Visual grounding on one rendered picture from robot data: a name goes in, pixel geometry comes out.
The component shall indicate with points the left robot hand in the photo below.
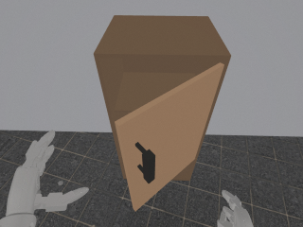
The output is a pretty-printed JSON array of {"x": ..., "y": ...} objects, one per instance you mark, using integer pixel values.
[{"x": 23, "y": 197}]

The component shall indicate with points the right robot hand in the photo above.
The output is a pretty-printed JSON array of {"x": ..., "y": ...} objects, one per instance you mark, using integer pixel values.
[{"x": 239, "y": 217}]

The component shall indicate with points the left robot forearm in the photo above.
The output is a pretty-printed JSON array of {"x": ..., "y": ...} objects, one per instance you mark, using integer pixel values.
[{"x": 18, "y": 220}]

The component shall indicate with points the handle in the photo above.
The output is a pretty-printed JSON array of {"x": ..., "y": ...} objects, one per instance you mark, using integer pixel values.
[{"x": 148, "y": 163}]

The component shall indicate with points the cupboard door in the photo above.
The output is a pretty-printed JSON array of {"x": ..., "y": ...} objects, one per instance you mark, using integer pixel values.
[{"x": 171, "y": 126}]

